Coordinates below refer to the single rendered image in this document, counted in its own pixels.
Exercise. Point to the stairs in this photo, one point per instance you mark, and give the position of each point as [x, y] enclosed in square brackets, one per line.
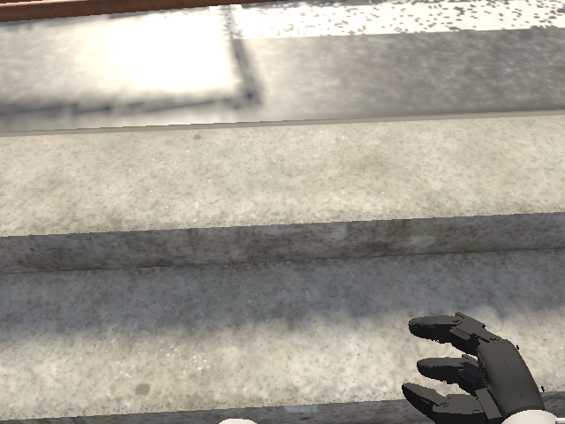
[302, 323]

